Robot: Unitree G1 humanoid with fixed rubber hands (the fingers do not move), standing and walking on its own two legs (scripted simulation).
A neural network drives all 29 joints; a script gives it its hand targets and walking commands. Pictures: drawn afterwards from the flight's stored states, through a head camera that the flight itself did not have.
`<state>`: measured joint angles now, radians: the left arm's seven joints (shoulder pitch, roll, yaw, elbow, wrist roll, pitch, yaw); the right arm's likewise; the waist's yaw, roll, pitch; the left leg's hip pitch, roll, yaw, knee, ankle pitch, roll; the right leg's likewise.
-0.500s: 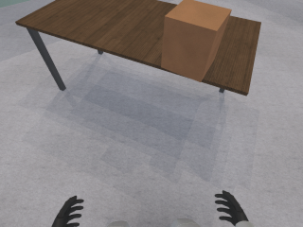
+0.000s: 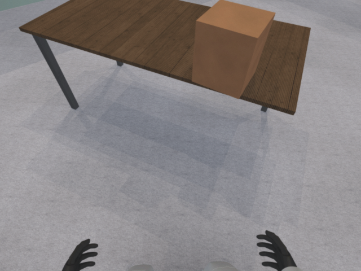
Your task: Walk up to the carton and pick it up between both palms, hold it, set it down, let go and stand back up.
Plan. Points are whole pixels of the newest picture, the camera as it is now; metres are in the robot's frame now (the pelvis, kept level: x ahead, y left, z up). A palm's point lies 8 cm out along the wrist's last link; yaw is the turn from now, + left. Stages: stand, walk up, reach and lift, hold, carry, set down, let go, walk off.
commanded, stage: stand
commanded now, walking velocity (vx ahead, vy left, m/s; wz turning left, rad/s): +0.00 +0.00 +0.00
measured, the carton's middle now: (229, 50) +0.83 -0.21 +0.01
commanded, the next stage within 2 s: walk up in 0.54 s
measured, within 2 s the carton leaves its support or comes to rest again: neither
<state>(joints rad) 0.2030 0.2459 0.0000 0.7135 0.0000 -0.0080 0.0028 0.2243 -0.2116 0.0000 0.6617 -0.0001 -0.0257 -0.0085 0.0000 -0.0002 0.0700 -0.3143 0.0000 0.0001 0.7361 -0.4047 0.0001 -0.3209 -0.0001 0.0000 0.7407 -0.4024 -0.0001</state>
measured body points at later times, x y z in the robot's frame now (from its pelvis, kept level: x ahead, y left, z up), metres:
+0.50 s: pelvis -0.01 +0.00 +0.00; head +0.01 +0.00 +0.45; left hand +0.12 +0.25 -0.12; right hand +0.12 -0.24 -0.11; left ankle -0.01 +0.12 -0.71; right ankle +0.00 -0.12 -0.71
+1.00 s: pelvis +0.01 -0.03 -0.01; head +0.01 -0.05 +0.44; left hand +0.12 +0.25 -0.11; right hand +0.08 -0.30 -0.13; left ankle -0.01 +0.12 -0.71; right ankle +0.06 -0.13 -0.72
